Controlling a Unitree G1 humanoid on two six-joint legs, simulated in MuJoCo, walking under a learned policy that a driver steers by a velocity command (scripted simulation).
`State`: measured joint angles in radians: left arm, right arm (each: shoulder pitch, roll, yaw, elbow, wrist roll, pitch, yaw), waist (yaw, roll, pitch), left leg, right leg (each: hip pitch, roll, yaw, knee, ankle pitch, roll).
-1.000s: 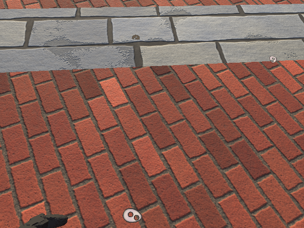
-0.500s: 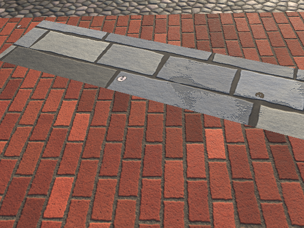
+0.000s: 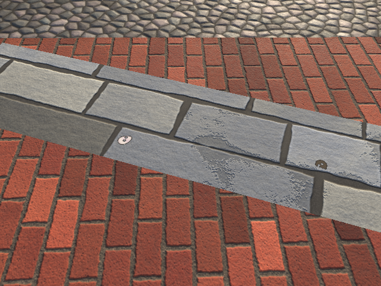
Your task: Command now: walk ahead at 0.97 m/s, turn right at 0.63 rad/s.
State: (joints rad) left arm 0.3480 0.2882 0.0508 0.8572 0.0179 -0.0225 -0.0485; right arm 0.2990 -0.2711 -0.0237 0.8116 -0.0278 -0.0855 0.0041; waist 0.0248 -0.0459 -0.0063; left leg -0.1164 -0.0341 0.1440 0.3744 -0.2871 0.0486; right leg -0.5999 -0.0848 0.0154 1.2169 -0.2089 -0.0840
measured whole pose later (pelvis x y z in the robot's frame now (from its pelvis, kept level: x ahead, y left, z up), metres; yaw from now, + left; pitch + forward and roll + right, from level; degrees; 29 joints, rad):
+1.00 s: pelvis +0.86 -0.21 +0.00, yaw -35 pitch +3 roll +1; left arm -0.08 0.28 -0.03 0.56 0.04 -0.07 -0.07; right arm 0.62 -0.29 -0.05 0.92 -0.01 -0.08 0.02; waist -0.15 -0.02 -0.01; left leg 0.05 -0.01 -0.07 0.23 -0.34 0.00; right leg -0.62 -0.03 0.02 0.66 -0.12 -0.03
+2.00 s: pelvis +1.74 -0.53 -0.03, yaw -2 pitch +0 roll -1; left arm 0.21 0.30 0.04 0.72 0.02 -0.05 -0.01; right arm 0.36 -0.33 -0.05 0.84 -0.03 -0.07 0.00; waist 0.00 0.03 0.05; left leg -0.15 -0.11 -0.06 1.21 -0.36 0.09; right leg -0.45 0.08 -0.05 0.63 -0.18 -0.09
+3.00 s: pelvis +2.39 -0.60 -0.15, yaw -33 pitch +0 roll +0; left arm 0.12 0.18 -0.01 0.80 0.03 0.00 0.01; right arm 0.29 -0.20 -0.01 0.82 -0.01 0.03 -0.01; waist -0.04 0.00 0.07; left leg -0.38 0.01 -0.02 0.86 -0.48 -0.01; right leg -0.37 0.08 0.00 0.48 -0.10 -0.07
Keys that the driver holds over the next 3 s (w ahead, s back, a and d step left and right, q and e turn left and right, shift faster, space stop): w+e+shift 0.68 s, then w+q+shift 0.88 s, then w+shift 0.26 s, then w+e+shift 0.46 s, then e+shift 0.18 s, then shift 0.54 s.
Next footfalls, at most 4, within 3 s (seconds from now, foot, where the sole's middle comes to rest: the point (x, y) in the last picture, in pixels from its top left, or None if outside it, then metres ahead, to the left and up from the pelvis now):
0.26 right None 0.42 -0.06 -0.78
0.66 left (209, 200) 0.86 -0.04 -0.78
1.06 right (302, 182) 0.97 -0.44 -0.78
1.48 left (285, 107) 1.44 -0.44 -0.78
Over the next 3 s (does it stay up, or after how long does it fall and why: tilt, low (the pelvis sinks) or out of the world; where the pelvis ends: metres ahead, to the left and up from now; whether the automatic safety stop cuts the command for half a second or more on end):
stays up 2.39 -0.60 -0.15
